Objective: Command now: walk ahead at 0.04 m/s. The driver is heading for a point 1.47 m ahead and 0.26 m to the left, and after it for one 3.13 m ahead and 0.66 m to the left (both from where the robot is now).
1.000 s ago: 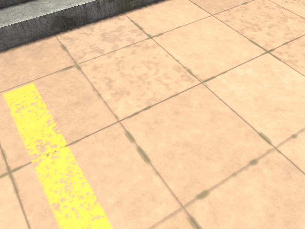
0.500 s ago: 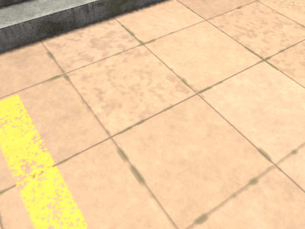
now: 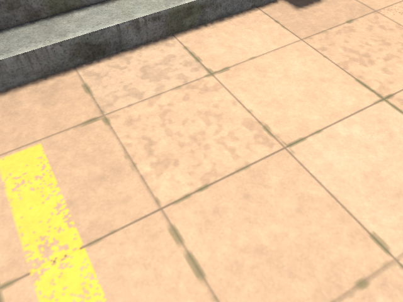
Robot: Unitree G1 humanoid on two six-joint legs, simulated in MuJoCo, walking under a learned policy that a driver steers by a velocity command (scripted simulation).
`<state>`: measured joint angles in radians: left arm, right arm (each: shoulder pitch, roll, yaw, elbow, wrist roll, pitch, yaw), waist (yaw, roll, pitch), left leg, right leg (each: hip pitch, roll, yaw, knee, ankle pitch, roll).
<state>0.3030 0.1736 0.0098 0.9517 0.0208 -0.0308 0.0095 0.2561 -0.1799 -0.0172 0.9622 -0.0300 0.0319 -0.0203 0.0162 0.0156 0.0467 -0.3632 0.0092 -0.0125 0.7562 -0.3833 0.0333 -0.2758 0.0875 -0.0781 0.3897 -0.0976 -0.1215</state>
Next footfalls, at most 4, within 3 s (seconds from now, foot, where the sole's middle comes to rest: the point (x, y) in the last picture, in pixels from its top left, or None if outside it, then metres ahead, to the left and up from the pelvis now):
0.10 left None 0.05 0.11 -0.77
0.44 right None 0.14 -0.12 -0.77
0.92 left None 0.48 0.04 -0.77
1.46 right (250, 226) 0.78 -0.12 -0.77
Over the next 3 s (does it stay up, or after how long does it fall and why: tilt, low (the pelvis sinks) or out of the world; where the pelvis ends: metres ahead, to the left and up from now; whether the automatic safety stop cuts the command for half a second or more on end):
stays up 1.35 0.27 0.00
